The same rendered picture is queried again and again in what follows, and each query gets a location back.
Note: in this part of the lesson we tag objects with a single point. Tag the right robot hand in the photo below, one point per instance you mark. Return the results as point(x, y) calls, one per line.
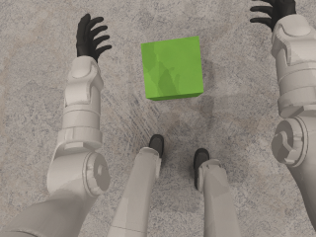
point(280, 9)

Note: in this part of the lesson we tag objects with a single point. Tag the carton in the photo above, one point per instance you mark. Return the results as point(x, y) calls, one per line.
point(172, 69)

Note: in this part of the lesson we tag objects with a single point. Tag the right robot shin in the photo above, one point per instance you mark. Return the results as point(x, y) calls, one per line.
point(213, 162)

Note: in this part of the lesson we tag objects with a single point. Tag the robot left upper arm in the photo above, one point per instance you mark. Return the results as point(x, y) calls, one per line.
point(74, 183)

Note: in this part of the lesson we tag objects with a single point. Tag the robot left forearm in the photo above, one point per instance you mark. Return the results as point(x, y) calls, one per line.
point(81, 110)

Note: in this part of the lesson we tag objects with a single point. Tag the left robot hand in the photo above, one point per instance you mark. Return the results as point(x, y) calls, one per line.
point(86, 45)

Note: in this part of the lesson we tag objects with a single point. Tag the right robot foot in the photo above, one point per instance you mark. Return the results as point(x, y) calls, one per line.
point(201, 156)

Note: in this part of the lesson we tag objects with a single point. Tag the robot right forearm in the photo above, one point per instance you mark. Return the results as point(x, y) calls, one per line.
point(294, 49)

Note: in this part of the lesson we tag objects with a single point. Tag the robot right upper arm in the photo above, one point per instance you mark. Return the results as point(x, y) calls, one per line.
point(294, 145)

